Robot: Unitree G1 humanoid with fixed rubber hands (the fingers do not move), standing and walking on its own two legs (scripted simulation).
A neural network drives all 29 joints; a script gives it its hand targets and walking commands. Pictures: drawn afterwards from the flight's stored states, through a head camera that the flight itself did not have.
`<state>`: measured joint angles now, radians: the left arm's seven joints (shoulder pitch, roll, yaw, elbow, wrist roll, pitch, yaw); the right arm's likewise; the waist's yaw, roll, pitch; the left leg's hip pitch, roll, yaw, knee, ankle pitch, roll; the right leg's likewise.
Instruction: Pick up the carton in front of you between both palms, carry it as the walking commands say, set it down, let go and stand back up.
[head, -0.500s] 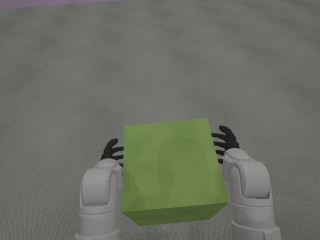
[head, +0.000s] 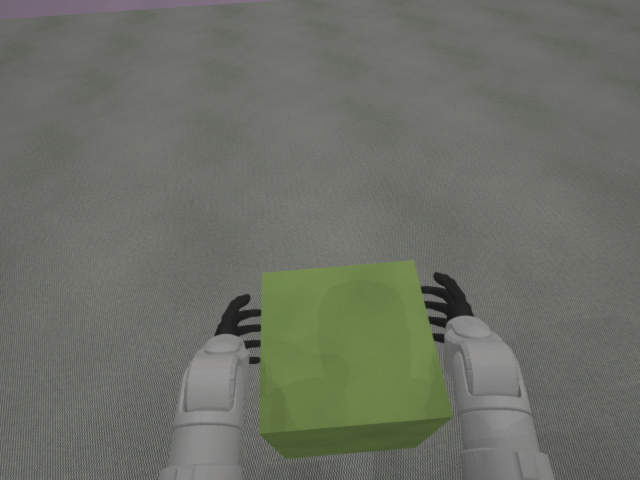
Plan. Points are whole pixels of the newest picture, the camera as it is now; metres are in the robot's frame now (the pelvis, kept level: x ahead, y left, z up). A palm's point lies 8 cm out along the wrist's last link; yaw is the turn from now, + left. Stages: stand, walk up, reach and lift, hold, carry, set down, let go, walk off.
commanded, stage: carry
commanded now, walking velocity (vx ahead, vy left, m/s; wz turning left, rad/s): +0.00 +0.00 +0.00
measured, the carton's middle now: (344, 367) +0.29 -0.01 -0.06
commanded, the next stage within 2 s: hold in 0.46 s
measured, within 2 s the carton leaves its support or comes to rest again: neither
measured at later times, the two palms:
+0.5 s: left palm (224, 353) +0.27 +0.15 +0.03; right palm (455, 335) +0.28 -0.15 +0.05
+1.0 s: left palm (225, 362) +0.28 +0.16 -0.01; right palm (431, 330) +0.31 -0.13 +0.01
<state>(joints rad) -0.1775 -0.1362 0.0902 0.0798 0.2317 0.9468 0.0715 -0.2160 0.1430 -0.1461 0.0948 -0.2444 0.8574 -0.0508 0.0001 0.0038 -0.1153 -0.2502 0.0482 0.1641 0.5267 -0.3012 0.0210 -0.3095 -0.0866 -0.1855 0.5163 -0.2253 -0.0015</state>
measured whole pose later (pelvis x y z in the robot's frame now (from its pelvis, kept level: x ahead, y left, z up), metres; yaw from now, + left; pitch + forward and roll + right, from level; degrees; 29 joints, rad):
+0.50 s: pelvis -0.01 +0.00 +0.00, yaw +0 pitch -1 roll +0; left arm -0.21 -0.14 0.15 0.20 0.25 0.76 0.04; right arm -0.24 0.15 -0.19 0.20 -0.26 0.70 -0.03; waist 0.00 0.01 -0.06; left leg -0.22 0.03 0.12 0.50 -0.25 0.03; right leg -0.27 -0.06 -0.13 0.48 -0.18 -0.01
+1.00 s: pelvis -0.05 -0.02 -0.02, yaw +8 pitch -1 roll +0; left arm -0.61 -0.14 0.50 0.70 0.49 0.50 -0.03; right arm -0.62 0.26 -0.57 0.55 -0.51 0.50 -0.03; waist -0.05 0.01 0.09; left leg -0.39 -0.04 -0.08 0.69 -0.29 0.01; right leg -0.40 0.04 0.04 0.66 -0.25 -0.01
